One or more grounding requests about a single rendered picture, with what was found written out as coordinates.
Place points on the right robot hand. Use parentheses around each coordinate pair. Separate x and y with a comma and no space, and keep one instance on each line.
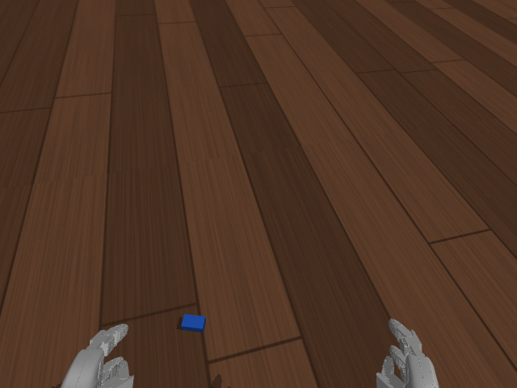
(417,370)

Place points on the small box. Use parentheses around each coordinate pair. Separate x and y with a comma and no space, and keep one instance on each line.
(193,322)

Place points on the left robot hand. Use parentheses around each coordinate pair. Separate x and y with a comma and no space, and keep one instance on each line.
(87,369)

